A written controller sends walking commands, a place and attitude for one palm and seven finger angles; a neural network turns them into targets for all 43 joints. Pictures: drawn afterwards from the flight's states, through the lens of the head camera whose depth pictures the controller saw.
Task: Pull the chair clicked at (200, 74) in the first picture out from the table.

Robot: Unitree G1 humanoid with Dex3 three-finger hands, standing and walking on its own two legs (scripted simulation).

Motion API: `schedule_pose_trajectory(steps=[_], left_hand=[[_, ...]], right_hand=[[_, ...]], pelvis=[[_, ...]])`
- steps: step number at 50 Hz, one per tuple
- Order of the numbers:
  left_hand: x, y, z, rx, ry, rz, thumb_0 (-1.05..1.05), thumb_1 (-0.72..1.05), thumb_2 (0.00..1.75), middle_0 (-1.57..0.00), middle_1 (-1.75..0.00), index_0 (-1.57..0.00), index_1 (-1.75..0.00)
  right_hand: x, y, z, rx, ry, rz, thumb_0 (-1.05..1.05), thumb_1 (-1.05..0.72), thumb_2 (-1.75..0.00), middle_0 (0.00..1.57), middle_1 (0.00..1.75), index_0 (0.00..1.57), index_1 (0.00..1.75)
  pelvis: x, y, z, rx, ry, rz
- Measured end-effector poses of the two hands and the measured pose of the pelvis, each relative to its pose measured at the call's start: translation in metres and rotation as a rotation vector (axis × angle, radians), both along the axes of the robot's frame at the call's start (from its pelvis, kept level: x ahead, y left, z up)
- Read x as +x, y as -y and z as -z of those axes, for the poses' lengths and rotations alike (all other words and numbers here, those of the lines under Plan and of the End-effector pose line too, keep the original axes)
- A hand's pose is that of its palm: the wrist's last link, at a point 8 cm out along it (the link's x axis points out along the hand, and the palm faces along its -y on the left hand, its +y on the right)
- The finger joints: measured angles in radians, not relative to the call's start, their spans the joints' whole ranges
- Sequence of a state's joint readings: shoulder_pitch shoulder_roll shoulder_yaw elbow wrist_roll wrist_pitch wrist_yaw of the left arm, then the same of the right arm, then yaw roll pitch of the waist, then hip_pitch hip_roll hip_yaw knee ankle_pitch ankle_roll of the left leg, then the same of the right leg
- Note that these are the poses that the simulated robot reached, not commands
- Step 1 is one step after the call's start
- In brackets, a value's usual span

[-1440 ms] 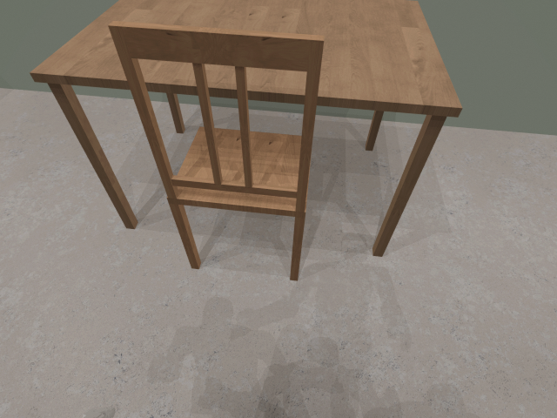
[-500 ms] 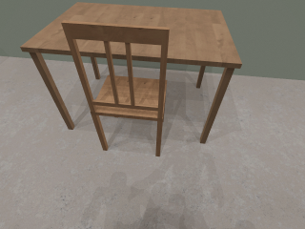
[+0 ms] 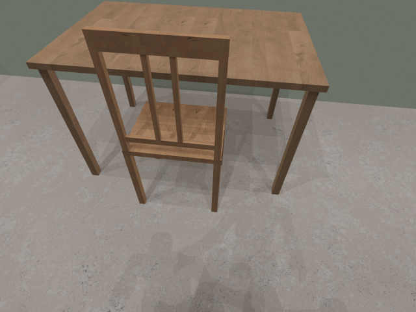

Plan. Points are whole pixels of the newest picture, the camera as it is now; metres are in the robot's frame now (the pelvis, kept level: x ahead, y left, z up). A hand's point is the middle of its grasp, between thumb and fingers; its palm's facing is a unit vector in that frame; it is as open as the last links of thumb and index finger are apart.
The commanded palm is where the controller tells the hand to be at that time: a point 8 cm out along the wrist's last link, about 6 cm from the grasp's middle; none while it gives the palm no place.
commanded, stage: take the last steps up to it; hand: left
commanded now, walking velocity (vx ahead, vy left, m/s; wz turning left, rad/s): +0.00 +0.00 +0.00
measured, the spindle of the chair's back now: (152, 102) +0.80 +0.25 -0.07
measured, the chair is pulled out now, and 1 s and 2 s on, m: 0.00 0.00 0.00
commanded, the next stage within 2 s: come to a stop and stand still in 1.04 s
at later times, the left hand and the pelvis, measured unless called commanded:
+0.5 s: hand out of the picture +0.05 +0.18 -0.19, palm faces -0.03 -0.98 -0.20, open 7.4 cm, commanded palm none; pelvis +0.07 -0.01 -0.02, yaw -4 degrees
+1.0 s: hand out of the picture +0.16 +0.16 -0.20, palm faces +0.07 -0.99 -0.14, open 7.4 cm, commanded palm none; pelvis +0.25 +0.01 -0.03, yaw -4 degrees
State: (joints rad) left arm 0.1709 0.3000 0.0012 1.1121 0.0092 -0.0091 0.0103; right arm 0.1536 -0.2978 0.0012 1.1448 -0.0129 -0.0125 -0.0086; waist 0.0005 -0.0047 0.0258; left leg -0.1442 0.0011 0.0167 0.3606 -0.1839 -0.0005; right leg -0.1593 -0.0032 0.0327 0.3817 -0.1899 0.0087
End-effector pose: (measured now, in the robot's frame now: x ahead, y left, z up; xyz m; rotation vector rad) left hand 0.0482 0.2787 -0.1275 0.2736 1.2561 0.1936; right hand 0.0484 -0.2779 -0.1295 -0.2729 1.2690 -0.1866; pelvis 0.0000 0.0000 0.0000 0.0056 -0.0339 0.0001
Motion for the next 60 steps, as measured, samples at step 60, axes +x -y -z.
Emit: schedule_pose_trajectory(steps=[60], left_hand=[[0.267,0.032,0.028,-0.132,-0.034,-0.057,0.0,0.91,0.9,-0.19,-0.3,-0.19,-0.3]], right_hand=[[0.287,-0.066,0.016,0.083,0.069,0.08,-0.01,-0.95,-0.89,0.21,0.3,0.2,0.3]], pelvis=[[0.299,-0.024,0.011,0.011,-0.004,0.069]])
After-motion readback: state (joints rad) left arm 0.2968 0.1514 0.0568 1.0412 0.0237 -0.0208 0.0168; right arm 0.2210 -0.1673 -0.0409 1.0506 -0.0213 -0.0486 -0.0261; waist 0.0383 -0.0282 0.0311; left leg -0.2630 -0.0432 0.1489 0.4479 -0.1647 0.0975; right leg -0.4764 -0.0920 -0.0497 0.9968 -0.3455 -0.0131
